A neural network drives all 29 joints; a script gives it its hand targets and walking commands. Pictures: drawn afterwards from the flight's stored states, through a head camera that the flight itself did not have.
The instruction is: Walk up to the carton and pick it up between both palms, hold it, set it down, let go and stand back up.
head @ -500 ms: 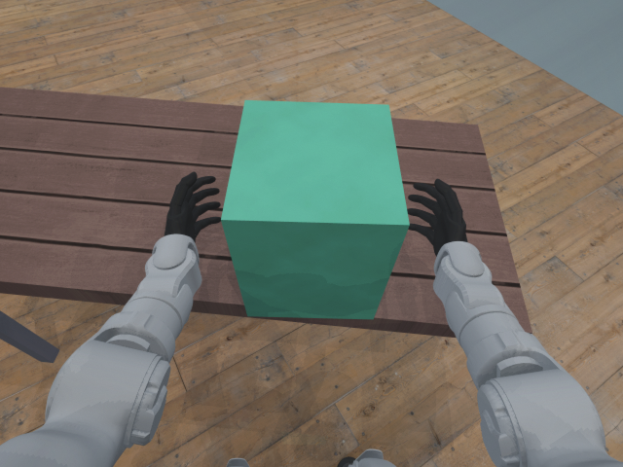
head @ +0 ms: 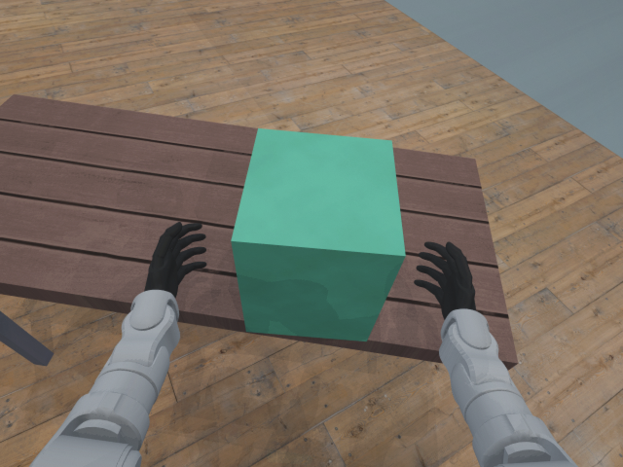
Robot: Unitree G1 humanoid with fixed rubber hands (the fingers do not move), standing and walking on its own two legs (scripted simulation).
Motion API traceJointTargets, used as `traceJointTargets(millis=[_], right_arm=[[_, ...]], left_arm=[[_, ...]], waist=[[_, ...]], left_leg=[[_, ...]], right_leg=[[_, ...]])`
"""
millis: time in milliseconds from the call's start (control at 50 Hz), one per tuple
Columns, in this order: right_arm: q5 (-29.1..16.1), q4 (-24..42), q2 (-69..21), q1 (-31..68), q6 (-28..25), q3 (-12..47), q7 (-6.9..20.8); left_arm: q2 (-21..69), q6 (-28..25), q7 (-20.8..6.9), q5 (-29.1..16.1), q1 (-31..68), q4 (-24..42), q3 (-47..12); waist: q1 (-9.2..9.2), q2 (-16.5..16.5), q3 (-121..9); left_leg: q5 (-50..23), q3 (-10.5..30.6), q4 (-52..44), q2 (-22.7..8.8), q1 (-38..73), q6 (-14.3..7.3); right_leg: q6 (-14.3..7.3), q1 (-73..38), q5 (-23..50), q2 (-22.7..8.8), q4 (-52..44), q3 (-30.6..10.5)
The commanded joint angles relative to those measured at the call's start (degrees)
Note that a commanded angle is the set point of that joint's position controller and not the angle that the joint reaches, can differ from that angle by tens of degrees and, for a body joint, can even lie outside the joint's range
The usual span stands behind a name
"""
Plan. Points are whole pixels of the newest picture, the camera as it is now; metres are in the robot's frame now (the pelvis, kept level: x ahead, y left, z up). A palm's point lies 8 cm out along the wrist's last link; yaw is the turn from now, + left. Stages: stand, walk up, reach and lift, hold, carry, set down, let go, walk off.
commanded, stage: set down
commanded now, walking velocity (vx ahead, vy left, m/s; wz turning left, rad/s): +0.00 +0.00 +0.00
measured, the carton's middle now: (315, 240) +0.46 +0.01 -0.01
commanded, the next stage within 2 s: none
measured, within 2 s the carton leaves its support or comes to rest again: neither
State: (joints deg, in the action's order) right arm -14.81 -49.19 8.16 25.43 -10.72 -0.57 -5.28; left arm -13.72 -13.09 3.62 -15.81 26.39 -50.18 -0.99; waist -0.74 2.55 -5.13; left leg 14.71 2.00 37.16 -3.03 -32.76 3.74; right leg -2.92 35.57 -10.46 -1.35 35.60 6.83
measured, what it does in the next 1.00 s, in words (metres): shifts its weight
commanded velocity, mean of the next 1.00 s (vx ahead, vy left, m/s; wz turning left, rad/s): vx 0.00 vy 0.00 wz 0.00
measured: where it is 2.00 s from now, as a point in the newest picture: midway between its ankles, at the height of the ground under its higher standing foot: outside the picture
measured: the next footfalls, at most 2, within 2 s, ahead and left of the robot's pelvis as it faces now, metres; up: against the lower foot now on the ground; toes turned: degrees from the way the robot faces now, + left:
none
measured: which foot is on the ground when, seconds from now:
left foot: down 0.00-1.00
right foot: down 0.00-1.00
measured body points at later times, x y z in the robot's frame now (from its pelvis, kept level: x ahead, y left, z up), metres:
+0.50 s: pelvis +0.05 +0.03 +0.02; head +0.06 +0.05 +0.47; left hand +0.25 +0.23 -0.02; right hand +0.23 -0.19 -0.02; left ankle +0.03 +0.16 -0.72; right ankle +0.07 -0.09 -0.72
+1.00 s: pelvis +0.07 +0.07 +0.03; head +0.06 +0.08 +0.48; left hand +0.25 +0.24 -0.03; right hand +0.24 -0.18 -0.03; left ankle +0.03 +0.16 -0.72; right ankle +0.07 -0.09 -0.72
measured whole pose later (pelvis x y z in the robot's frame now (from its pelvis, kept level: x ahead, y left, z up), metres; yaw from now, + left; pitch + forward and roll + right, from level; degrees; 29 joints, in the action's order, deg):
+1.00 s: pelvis +0.07 +0.07 +0.03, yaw -6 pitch -5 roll -2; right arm -13.1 -43.2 12.4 -9.5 -22.3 -0.7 4.6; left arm -6.7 -13.6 8.6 -3.7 -17.7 -26.1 -7.1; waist 2.6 -0.5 2.8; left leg 17.8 -5.2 23.7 -2.2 -0.7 -0.6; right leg 1.0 3.8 -8.6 -1.0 17.6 0.2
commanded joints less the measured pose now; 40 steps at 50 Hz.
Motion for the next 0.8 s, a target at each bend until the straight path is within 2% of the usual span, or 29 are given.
traceJointTargets(millis=[0, 20, 40, 60, 80, 120, 160, 180, 220, 260, 280, 300, 320, 340, 360, 400, 420, 460, 520, 540, 560, 580, 620, 640, 660, 680, 720, 740, 780], right_arm=[[0.3, 13.2, 5.6, 4.5, -8.1, -0.5, 0.1], [0.4, 14.8, 5.6, 0.7, -9.9, -0.1, 0.1], [0.8, 16.2, 6.3, 3.1, -10.5, -1.5, 0.2], [1.2, 18.9, 6.1, 2.2, -11.3, -1.2, 0.7], [1.5, 18.5, 6.7, -0.1, -12.0, -1.8, 1.0], [2.8, 21.1, 6.9, 1.1, -12.5, -3.8, 1.8], [2.5, 24.0, 4.9, -6.5, -13.6, -2.0, 2.4], [2.7, 24.9, 5.3, -7.5, -13.9, -1.8, 3.0], [2.7, 25.9, 3.6, -19.5, -15.6, 0.6, 3.3], [3.0, 26.1, 5.3, -21.2, -16.8, -0.5, 3.6], [3.1, 27.4, 5.7, -23.3, -17.5, -1.5, 3.9], [2.9, 27.1, 6.1, -22.9, -17.7, -1.3, 4.2], [3.9, 25.3, 6.2, -22.0, -17.7, -3.0, 4.6], [3.7, 25.3, 6.7, -24.2, -17.8, -3.4, 5.0], [3.4, 26.9, 6.0, -28.0, -18.4, -2.4, 5.2], [3.5, 27.8, 5.7, -26.0, -18.5, -3.0, 5.2], [3.7, 28.2, 5.0, -26.3, -18.5, -2.4, 5.2], [3.5, 22.8, 6.5, -29.1, -17.7, -2.8, 6.3], [3.7, 22.7, 7.1, -27.2, -16.8, -2.9, 6.5], [3.2, 24.7, 7.9, -24.3, -17.0, -3.0, 6.6], [3.4, 21.3, 8.7, -27.5, -16.5, -2.5, 6.9], [2.5, 24.2, 8.6, -25.9, -16.5, -2.2, 7.1], [3.3, 17.9, 10.2, -24.3, -15.7, -3.2, 7.3], [3.1, 20.1, 10.2, -24.8, -16.0, -3.0, 7.5], [2.5, 21.4, 9.8, -25.8, -16.3, -3.1, 7.4], [2.4, 17.3, 10.7, -27.4, -15.7, -2.6, 7.6], [2.1, 16.5, 12.9, -25.2, -15.9, -3.3, 8.3], [3.3, 13.1, 12.6, -27.1, -15.6, -3.6, 8.2], [1.7, 18.3, 13.5, -24.7, -16.2, -3.8, 8.5]], left_arm=[[-6.1, -3.1, -2.0, 5.3, 5.1, 18.2, 4.8], [-5.3, -3.1, -2.3, 6.0, 0.8, 22.2, 5.1], [-5.7, -3.5, -2.2, 5.9, 3.2, 24.0, 4.3], [-5.4, -3.7, -2.1, 6.1, 0.2, 25.1, 4.6], [-4.3, -4.0, -2.0, 5.7, -2.0, 26.1, 2.9], [-4.9, -5.5, -1.2, 5.0, -1.2, 25.7, 2.2], [-4.7, -7.3, -0.4, 4.1, -8.4, 29.5, 1.8], [-4.5, -8.4, 0.0, 3.8, -9.9, 30.1, 0.9], [-4.0, -9.8, -0.5, 5.2, -21.5, 33.7, 1.5], [-4.5, -11.0, -0.3, 5.3, -23.2, 35.8, 1.1], [-4.5, -11.4, -0.1, 5.3, -25.7, 38.8, -0.2], [-4.8, -11.9, 0.1, 4.9, -25.6, 38.5, -0.2], [-3.4, -12.2, 0.1, 4.3, -24.6, 36.6, -2.0], [-3.6, -12.0, 0.4, 3.4, -27.1, 37.4, -2.0], [-3.5, -12.4, 0.4, 3.6, -30.6, 38.4, -1.7], [-4.8, -12.8, 0.9, 3.1, -29.4, 37.3, -2.2], [-5.3, -12.6, 1.1, 3.4, -30.6, 35.7, -1.4], [-2.4, -11.7, 1.6, 4.0, -34.0, 33.7, -4.1], [-2.9, -10.3, 2.1, 4.9, -32.7, 32.2, -3.4], [-3.3, -10.7, 2.8, 4.7, -30.9, 33.7, -3.0], [-1.7, -10.3, 2.8, 5.3, -33.9, 30.5, -3.8], [-2.6, -10.6, 3.4, 5.4, -31.9, 34.2, -2.7], [-0.5, -9.0, 3.6, 7.0, -32.2, 28.6, -4.2], [-0.5, -9.4, 4.2, 7.0, -32.5, 31.8, -3.7], [0.1, -9.5, 4.1, 6.7, -33.0, 32.4, -4.0], [0.8, -8.8, 4.0, 8.1, -34.7, 29.5, -3.8], [1.9, -7.5, 4.5, 9.9, -34.5, 30.0, -3.6], [3.4, -6.4, 3.7, 10.5, -36.6, 26.2, -4.8], [2.2, -7.1, 4.7, 9.8, -33.8, 33.6, -4.2]], waist=[[1.24, -4.3, -27.3], [1.34, -4.9, -27.5], [0.3, -6.0, -27.8], [1.61, -5.4, -24.5], [0.84, -5.4, -22.0], [1.35, -3.5, -20.7], [2.34, -1.9, -19.6], [2.09, -1.2, -20.4], [2.64, -1.2, -17.6], [1.51, -1.0, -15.8], [0.63, -2.1, -15.3], [1.02, -2.8, -14.1], [-0.26, -2.3, -11.4], [-0.23, -2.3, -9.7], [0.33, -2.3, -8.2], [-0.06, -2.7, -7.2], [0.97, -2.5, -5.9], [0.09, -3.8, -2.3], [1.15, -4.1, 1.3], [2.25, -3.4, -0.1], [1.36, -2.4, 2.7], [2.95, -3.4, 0.1], [2.13, -4.7, 2.7], [3.15, -4.4, 1.3], [2.65, -3.1, 1.0], [2.72, -4.0, 2.2], [3.39, -5.4, 1.1], [2.24, -4.2, 3.2], [2.99, -4.6, 0.7]], left_leg=[[-10.9, -2.3, -9.6, 5.1, 4.6, -1.0], [-14.0, -2.5, -9.7, 5.2, 7.1, -0.8], [-12.6, -2.5, -9.9, 5.4, 7.0, -0.6], [-12.7, -2.8, -10.6, 5.6, 7.5, -0.7], [-12.1, -2.9, -11.3, 5.5, 8.4, -0.6], [-6.6, -3.6, -12.4, 5.6, 7.5, -1.2], [-7.0, -4.1, -13.7, 5.8, 8.2, -1.5], [-8.3, -3.7, -13.9, 5.5, 9.5, -1.6], [-13.1, -3.3, -14.8, 5.6, 12.2, -1.4], [-13.1, -2.9, -14.8, 5.7, 12.1, -1.2], [-13.2, -2.5, -14.6, 5.8, 13.2, -1.1], [-12.3, -2.7, -14.5, 5.8, 13.7, -1.0], [-9.7, -2.7, -14.8, 5.7, 13.8, -1.0], [-9.0, -2.7, -14.9, 5.7, 14.4, -0.8], [-8.7, -2.9, -15.2, 5.7, 15.1, -1.1], [-7.3, -3.3, -15.6, 5.6, 14.9, -0.8], [-7.3, -3.5, -16.0, 5.7, 14.4, -0.9], [-7.0, -2.4, -17.2, 4.9, 16.6, -0.2], [-5.4, -3.2, -18.8, 4.4, 16.8, 0.2], [-6.8, -3.1, -18.4, 4.2, 16.8, 0.5], [-6.3, -3.1, -19.2, 4.1, 17.4, 0.2], [-8.0, -3.3, -19.1, 3.9, 17.8, 0.4], [-7.2, -2.9, -19.8, 3.4, 18.9, 1.4], [-9.9, -3.4, -19.6, 3.1, 20.0, 1.6], [-10.9, -3.3, -19.3, 3.2, 20.8, 1.3], [-14.8, -3.5, -19.0, 3.2, 22.8, 2.0], [-17.7, -2.9, -18.8, 2.7, 24.6, 2.7], [-17.2, -2.9, -19.2, 2.7, 25.6, 2.9], [-19.3, -2.7, -18.8, 2.1, 26.0, 3.1]], right_leg=[[2.7, -39.3, 9.7, 0.9, -8.1, -10.2], [2.9, -40.8, 14.6, 1.4, -8.4, -10.2], [2.6, -39.2, 12.7, 1.7, -9.0, -9.7], [2.6, -39.8, 12.4, 1.6, -10.0, -9.9], [2.2, -39.7, 12.3, 2.1, -10.4, -9.5], [2.1, -38.9, 5.5, 2.3, -11.5, -9.5], [2.4, -42.7, 6.1, 1.9, -12.2, -10.2], [2.3, -42.5, 7.3, 2.1, -12.1, -9.8], [2.3, -44.6, 12.6, 2.2, -12.4, -10.4], [2.2, -44.2, 12.6, 2.3, -12.5, -10.8], [2.0, -43.9, 13.1, 2.3, -12.6, -10.6], [1.8, -42.4, 11.5, 2.4, -13.0, -10.6], [1.6, -40.3, 8.2, 2.5, -13.7, -10.2], [1.5, -40.4, 7.4, 2.4, -14.0, -10.2], [1.7, -40.8, 6.8, 2.2, -14.3, -10.5], [1.6, -39.3, 5.2, 2.0, -14.9, -10.4], [1.5, -40.0, 5.2, 2.0, -15.1, -10.8], [0.7, -38.6, 4.6, 2.5, -15.8, -10.2], [0.2, -37.7, 2.2, 3.0, -17.1, -10.2], [0.1, -37.5, 2.9, 3.3, -16.9, -9.7], [0.1, -37.4, 2.6, 3.4, -17.2, -9.9], [-0.1, -37.7, 3.5, 3.5, -16.7, -9.9], [-0.6, -36.4, 2.1, 4.0, -17.9, -9.3], [-0.6, -36.6, 3.3, 4.4, -17.6, -9.0], [-0.6, -36.9, 4.6, 4.4, -17.8, -9.3], [-0.9, -36.3, 5.6, 4.5, -18.2, -9.4], [-1.2, -35.6, 5.5, 5.1, -18.7, -8.7], [-1.1, -35.2, 4.4, 5.0, -19.5, -8.7], [-1.1, -35.7, 6.3, 5.2, -19.0, -8.5]])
